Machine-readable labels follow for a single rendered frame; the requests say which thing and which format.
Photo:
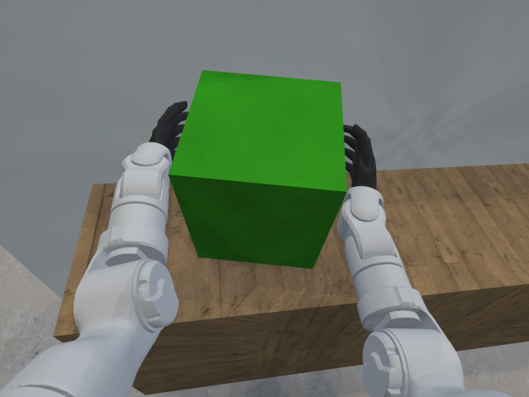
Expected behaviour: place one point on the robot left hand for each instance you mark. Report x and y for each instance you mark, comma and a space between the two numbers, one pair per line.
167, 128

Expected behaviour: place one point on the pedestal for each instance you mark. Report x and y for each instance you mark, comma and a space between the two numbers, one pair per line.
462, 234

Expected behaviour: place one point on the right robot upper arm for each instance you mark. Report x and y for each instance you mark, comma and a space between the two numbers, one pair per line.
409, 362

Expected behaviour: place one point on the robot right hand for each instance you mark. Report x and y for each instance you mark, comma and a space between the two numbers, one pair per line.
363, 169

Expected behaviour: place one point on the robot left forearm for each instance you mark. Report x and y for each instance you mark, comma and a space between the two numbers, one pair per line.
139, 212

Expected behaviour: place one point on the robot right forearm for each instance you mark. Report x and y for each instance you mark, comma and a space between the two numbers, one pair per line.
386, 297

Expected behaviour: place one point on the left robot upper arm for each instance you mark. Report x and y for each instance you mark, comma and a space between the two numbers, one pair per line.
120, 311

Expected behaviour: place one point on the carton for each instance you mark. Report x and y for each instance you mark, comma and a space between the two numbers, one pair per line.
260, 168

